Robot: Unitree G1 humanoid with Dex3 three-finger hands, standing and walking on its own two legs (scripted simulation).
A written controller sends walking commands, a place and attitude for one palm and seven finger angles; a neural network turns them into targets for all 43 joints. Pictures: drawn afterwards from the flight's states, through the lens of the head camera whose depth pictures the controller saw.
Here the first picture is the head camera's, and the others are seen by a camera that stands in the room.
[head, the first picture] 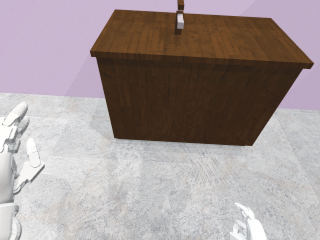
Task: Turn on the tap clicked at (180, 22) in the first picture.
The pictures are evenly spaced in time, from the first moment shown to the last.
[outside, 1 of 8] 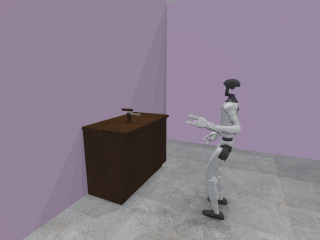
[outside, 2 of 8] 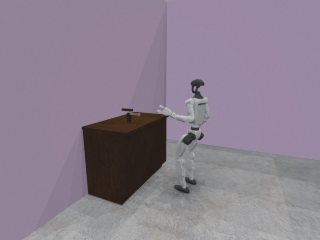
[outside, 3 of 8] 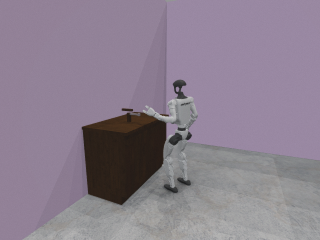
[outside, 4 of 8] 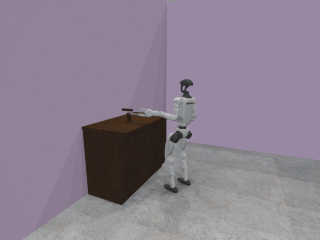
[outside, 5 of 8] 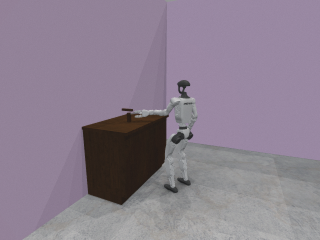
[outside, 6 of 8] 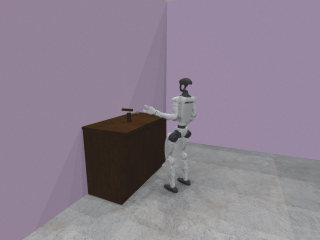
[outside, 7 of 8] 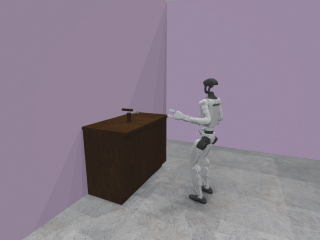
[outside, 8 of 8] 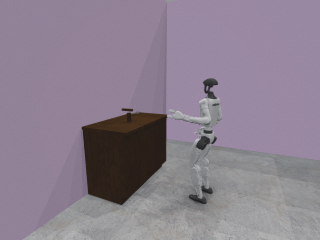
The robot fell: no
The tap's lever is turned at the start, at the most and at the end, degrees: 0 75 75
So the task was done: yes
